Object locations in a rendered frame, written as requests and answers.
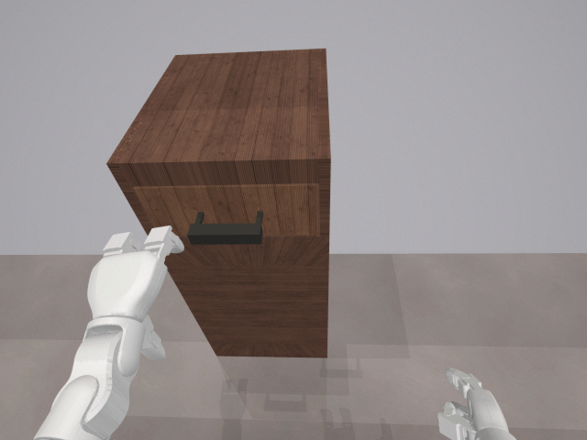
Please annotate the robot right hand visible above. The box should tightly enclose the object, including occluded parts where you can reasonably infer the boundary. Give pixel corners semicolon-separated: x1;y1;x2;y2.
437;368;509;440

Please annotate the robot left forearm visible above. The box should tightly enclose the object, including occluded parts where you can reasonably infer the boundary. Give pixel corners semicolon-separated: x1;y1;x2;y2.
34;315;146;440

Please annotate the drawer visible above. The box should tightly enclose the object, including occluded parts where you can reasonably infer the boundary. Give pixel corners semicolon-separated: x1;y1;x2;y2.
134;183;317;237

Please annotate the cabinet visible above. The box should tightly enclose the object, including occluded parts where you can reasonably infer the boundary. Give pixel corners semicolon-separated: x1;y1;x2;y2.
106;49;331;358

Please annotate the robot left hand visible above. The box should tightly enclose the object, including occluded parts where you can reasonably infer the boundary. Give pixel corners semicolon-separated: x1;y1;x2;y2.
87;225;184;360

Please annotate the handle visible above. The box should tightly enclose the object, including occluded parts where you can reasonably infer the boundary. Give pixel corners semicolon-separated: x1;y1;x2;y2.
187;211;263;245

